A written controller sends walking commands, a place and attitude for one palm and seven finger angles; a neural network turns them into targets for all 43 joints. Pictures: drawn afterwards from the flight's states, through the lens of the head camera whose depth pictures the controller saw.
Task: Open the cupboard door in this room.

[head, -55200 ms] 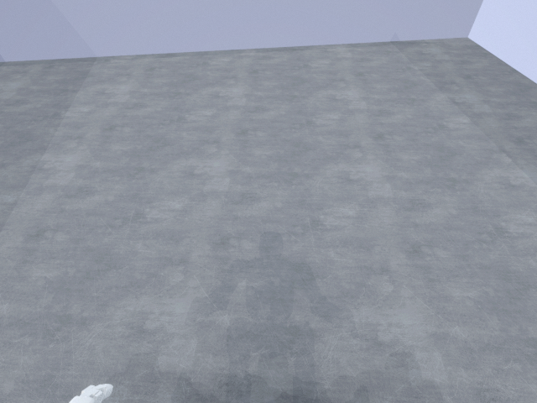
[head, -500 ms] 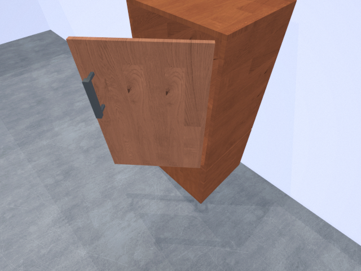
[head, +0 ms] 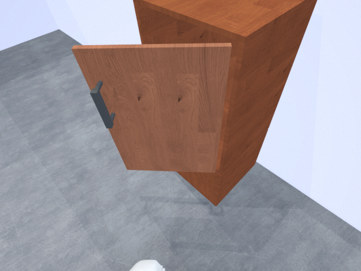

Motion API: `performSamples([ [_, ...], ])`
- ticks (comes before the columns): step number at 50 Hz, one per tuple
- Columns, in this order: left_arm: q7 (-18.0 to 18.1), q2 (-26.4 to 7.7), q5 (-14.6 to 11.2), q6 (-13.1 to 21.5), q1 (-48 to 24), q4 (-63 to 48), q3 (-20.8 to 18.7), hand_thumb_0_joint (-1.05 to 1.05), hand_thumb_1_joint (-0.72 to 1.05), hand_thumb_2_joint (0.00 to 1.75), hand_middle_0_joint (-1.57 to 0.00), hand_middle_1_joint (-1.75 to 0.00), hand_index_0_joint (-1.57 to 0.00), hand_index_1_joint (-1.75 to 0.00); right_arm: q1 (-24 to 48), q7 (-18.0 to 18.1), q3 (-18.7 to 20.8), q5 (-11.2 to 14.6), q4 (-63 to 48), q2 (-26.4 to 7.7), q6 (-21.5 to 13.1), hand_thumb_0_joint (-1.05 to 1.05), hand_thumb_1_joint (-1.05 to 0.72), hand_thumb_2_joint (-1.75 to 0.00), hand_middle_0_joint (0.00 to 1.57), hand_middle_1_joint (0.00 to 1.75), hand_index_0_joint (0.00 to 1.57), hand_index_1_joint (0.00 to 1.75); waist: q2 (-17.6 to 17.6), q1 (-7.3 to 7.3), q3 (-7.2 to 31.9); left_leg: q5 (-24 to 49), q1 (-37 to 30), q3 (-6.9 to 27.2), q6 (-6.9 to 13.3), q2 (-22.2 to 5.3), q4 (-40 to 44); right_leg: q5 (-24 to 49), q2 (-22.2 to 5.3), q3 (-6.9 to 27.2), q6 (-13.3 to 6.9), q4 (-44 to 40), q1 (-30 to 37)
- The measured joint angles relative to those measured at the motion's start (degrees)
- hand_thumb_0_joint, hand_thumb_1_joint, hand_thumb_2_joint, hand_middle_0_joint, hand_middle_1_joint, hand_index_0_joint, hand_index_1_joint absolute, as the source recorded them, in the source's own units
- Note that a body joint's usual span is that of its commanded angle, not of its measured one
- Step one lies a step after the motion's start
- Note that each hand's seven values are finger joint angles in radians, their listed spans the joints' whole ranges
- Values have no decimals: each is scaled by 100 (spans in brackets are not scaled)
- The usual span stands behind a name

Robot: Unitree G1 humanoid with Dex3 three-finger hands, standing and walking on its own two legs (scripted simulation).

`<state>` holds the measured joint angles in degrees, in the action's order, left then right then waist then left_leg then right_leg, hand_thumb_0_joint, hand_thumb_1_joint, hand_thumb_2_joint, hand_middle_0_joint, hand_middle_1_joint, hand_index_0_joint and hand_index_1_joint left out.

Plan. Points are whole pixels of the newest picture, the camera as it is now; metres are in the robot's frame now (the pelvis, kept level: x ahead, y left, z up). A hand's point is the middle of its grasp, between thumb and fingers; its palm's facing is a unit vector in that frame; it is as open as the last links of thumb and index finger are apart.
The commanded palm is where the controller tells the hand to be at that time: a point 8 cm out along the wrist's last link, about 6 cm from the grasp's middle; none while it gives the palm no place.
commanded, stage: shuffle to correct the standing spot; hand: left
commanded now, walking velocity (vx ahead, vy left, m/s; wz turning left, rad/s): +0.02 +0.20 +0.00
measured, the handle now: (104, 105) +0.54 +0.29 +0.04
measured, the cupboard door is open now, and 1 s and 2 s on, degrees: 42 42 42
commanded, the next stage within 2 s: come to a stop and stand still in 0.10 s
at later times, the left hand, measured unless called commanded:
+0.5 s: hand out of the picture +0.07 +0.26 -0.17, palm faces +0.03 -0.97 -0.24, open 7.4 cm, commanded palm none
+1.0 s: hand out of the picture +0.07 +0.26 -0.17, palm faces +0.00 -0.97 -0.22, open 7.3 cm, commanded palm none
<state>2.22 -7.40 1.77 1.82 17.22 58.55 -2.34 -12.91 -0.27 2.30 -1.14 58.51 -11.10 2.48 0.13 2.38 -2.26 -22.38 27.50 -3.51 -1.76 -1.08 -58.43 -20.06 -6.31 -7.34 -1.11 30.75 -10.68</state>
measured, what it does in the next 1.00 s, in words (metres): steps on the spot: left foot, then right foot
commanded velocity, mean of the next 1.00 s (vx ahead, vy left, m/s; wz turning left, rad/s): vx -0.01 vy -0.01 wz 0.00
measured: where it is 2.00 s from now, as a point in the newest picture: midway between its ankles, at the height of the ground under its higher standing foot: outside the picture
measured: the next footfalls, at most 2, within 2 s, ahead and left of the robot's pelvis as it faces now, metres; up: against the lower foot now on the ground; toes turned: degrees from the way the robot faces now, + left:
left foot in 0.20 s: +0.08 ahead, +0.18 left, +0.00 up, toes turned +3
right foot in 0.50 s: +0.04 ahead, -0.02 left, +0.00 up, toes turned -4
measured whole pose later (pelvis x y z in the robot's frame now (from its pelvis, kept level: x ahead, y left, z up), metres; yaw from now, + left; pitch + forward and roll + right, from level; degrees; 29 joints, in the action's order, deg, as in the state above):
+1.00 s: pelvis +0.03 +0.08 +0.00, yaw -1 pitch -1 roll +0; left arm 2.2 -9.2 0.2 1.1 15.8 59.1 0.6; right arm -19.2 0.9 -1.7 -1.0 62.1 -7.6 -0.4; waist 1.3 -0.9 -0.9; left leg -15.6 13.4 -5.2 2.1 0.1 -29.4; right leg -18.7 0.4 -4.1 -2.0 28.8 -9.7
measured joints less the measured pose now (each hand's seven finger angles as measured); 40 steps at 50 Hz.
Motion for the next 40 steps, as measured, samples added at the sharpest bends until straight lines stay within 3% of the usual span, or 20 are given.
performSamples([
  [5,-63,-133,27,-126,117,35,-44,0,91,90,-20,-30,-21,-30,346,-55,42,48,-287,-53,-17,1,-91,-90,20,30,19,30,-208,55,-96,476,-34,-43,-70,-125,1075,-7,-158,71,186,-58,73],
  [9,-72,-310,25,-224,198,12,-108,0,90,90,-20,-30,-21,-30,455,-50,41,53,-456,-92,-121,0,-91,-90,20,30,19,30,-300,122,-142,1011,-632,-282,-32,-47,2383,-343,-273,144,388,475,-58],
  [10,-73,-341,5,-260,239,-1,-124,0,90,90,-20,-30,-21,-30,436,-43,41,35,-513,-133,-175,0,-91,-90,20,30,19,30,-221,103,-100,1287,-768,-286,93,-99,2602,-490,-236,135,360,814,-199],
  [13,19,-575,-33,-469,1,16,-199,0,91,90,-20,-30,-21,-30,485,19,0,12,-545,22,-177,0,-91,-90,20,30,19,30,-463,56,-178,778,-597,-379,322,41,2147,-1421,-118,598,148,2622,-926],
  [16,42,-632,-21,-476,-229,-26,-208,0,91,90,-20,-29,-20,-29,423,82,-67,-29,-517,161,-170,0,-91,-90,20,30,19,30,-464,3,-129,834,-653,-401,343,94,2362,-1071,103,594,82,3512,-1419],
  [19,-2,-552,-28,-388,-373,-128,-129,0,91,90,-20,-29,-20,-29,333,124,-131,-47,-418,269,-216,0,-91,-90,20,30,20,30,-356,-48,-76,1048,-788,-404,412,161,2739,-739,236,493,114,3090,-1405],
  [23,-42,-320,-64,-317,-417,-161,12,0,91,90,-19,-29,-20,-29,234,185,-96,-45,-313,271,-277,-1,-93,-90,20,30,20,30,-158,-159,14,1208,-934,-472,439,194,3042,-699,358,432,123,1577,-898],
  [26,-21,-163,-61,-252,-415,-108,52,0,92,90,-20,-29,-20,-29,145,184,-60,-15,-187,219,-261,-1,-93,-89,20,30,20,30,-34,-219,65,1157,-923,-514,388,146,2929,4,453,425,6,423,-416],
  [29,-14,-121,-66,-188,-318,-22,108,0,94,90,-20,-29,-20,-29,-15,176,-37,23,12,120,-187,-1,-95,-89,20,30,20,30,143,-313,146,1109,-1054,-394,278,10,2983,142,619,313,-180,133,-168],
  [33,45,-147,-58,-114,-129,-9,194,0,94,90,-20,-29,-20,-30,-294,94,-99,1,151,99,-88,-1,-93,-90,20,30,20,30,126,-338,247,819,-1016,-201,150,-120,2717,219,794,242,-239,-168,21],
  [37,40,-92,-71,-99,45,-87,280,0,93,90,-20,-29,-20,-30,-583,31,-90,-24,57,-22,-96,0,-92,-90,20,30,20,30,329,-469,272,518,-907,62,163,-246,2135,183,1018,129,-286,-136,-33],
  [40,32,-140,-102,-75,5,-28,276,1,93,90,-20,-29,-21,-30,-719,72,-146,-15,142,42,-155,0,-92,-90,20,30,19,30,216,-488,222,400,-1065,14,256,-127,2302,59,904,155,-238,20,-42],
])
